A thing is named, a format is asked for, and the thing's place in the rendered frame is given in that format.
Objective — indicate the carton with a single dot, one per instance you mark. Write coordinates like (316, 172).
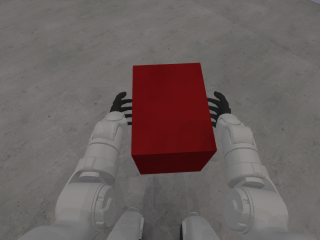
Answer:
(171, 128)

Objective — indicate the robot right upper arm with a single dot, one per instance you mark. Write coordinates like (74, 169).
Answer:
(258, 214)

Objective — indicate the robot left upper arm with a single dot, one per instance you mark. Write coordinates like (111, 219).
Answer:
(83, 210)

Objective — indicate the robot right hand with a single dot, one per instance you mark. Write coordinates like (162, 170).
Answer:
(223, 107)

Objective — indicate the robot right thigh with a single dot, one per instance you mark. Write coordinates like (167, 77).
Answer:
(197, 228)

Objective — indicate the robot right forearm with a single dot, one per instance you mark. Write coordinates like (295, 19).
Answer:
(241, 156)

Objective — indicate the right robot shin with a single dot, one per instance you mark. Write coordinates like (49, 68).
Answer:
(193, 214)

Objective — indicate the robot left hand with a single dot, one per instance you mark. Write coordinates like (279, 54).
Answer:
(117, 103)

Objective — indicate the robot left forearm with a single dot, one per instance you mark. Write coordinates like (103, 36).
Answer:
(98, 164)

